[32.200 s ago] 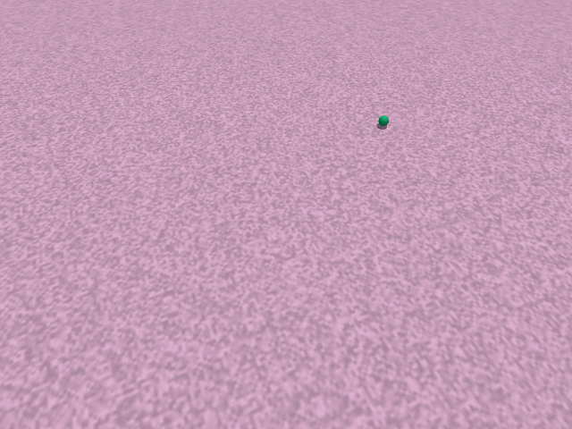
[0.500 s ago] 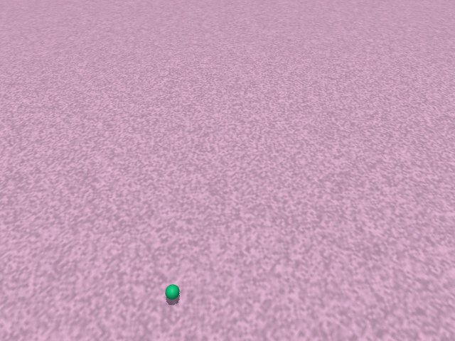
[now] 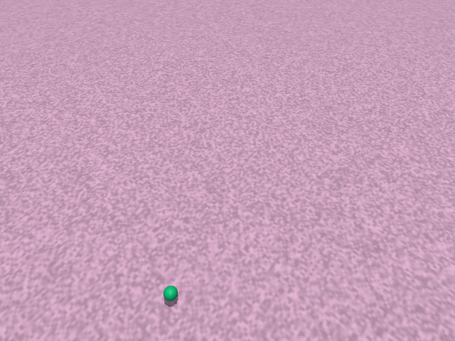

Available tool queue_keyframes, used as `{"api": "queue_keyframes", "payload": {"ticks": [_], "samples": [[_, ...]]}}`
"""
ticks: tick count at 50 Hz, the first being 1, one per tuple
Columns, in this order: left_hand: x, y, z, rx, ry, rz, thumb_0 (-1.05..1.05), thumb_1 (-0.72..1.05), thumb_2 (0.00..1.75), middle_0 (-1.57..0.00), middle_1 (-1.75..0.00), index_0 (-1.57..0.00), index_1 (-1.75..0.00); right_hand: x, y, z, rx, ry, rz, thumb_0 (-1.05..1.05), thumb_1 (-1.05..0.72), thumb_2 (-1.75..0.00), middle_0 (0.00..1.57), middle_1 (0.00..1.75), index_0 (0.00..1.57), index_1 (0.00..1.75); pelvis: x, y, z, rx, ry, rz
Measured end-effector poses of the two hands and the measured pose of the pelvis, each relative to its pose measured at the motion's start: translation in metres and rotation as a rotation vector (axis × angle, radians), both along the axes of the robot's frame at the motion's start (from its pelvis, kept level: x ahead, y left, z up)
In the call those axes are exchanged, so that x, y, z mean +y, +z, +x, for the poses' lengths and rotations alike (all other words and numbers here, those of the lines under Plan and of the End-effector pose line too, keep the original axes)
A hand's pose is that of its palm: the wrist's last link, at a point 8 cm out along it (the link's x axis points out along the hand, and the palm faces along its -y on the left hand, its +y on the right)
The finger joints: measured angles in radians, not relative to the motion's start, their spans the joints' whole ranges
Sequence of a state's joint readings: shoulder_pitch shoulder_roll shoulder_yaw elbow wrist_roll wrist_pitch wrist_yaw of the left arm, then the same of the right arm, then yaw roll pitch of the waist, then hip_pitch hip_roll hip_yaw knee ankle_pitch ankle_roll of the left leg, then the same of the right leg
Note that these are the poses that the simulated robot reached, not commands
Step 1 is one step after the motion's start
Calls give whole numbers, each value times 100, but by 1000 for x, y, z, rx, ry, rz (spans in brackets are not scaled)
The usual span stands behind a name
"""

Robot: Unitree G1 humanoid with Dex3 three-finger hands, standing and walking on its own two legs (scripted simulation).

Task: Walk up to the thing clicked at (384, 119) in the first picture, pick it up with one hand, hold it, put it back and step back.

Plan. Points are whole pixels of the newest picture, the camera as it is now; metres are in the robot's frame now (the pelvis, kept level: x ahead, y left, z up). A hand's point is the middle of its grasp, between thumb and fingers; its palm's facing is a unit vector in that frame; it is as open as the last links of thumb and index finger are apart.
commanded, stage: stand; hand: left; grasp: from above
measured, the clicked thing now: (170, 293) +0.44 +0.25 -0.75
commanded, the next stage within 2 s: step back in 0.72 s
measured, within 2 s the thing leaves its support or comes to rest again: neither
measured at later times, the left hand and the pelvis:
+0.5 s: hand out of the picture +0.01 +0.18 -0.18, palm faces +0.03 -0.98 -0.22, open 7.4 cm; pelvis +0.00 +0.00 +0.00, yaw +0 degrees
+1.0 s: hand out of the picture +0.07 +0.26 -0.16, palm faces -0.02 -0.91 -0.42, open 7.4 cm; pelvis -0.05 -0.01 -0.02, yaw -1 degrees
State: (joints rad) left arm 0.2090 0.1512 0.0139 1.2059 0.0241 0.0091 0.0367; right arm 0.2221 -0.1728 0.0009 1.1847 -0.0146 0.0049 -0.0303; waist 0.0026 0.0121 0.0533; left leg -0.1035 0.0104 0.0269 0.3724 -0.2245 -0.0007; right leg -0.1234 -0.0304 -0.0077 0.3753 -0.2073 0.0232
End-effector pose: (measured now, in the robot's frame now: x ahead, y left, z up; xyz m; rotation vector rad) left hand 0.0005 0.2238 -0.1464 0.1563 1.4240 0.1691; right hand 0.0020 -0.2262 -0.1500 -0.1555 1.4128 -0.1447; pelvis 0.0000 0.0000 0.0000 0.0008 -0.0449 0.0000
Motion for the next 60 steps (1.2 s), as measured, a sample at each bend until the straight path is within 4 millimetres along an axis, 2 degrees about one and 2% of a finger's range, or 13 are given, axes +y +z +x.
{"api": "queue_keyframes", "payload": {"ticks": [10, 20, 36, 39, 45, 51, 55, 60], "samples": [[2, -1, 7, -12, 5, 1, 0, 90, 90, -20, -29, -20, -30, 4, 0, 2, -8, -13, -4, 1, -91, -90, 20, 30, 20, 30, 3, -1, 4, -3, -3, 1], [3, 0, 5, -10, 4, 0, 0, 90, 90, -20, -29, -20, -30, 6, 0, -1, -11, -21, 0, 1, -91, -90, 20, 30, 20, 30, 4, -1, 4, -5, -6, 2], [25, 6, 13, -49, -18, 50, 1, 90, 90, -20, -29, -20, -30, -18, 6, 9, -57, -10, -47, 1, -91, -90, 20, 30, 20, 30, 2, -1, -1, -10, -10, 3], [36, 8, 22, -74, -15, 67, 1, 90, 90, -20, -29, -20, -30, -30, 7, 16, -72, -10, -60, 1, -91, -90, 20, 30, 20, 30, 1, -3, -8, 0, -11, 4], [68, 18, 50, -169, -70, 167, 1, 90, 90, -20, -29, -21, -30, -73, 14, 37, -151, 9, -137, 1, -91, -90, 20, 30, 20, 30, -6, -11, -31, 9, -16, 13], [81, 29, 65, -255, -133, 232, 1, 90, 90, -20, -29, -20, -30, -108, 17, 48, -223, 38, -197, 1, -91, -90, 20, 30, 20, 30, -13, -21, -55, 9, -11, 14], [85, 33, 65, -290, -164, 242, 1, 90, 90, -20, -29, -20, -30, -108, 22, 36, -224, 55, -207, 1, -91, -90, 20, 30, 20, 30, -6, -20, -70, 14, -13, 22], [92, 24, 65, -351, -168, 213, 1, 90, 90, -20, -29, -21, -30, -91, 22, -7, -159, 91, -225, 1, -91, -90, 20, 30, 20, 30, 6, -25, -88, 32, 14, 3]]}}
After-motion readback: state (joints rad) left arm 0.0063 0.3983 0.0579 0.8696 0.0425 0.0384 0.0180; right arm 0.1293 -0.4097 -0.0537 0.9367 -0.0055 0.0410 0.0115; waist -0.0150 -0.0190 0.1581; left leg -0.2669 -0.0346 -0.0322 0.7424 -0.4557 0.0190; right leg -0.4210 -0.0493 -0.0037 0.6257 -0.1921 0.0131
